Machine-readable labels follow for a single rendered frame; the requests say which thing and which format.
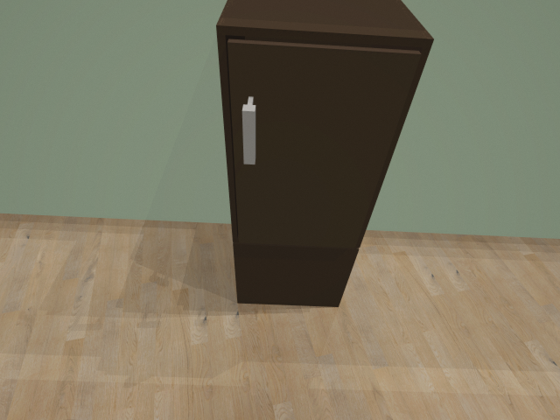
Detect handle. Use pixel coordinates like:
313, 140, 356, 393
242, 96, 256, 165

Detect cupboard door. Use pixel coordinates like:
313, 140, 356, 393
227, 38, 422, 248

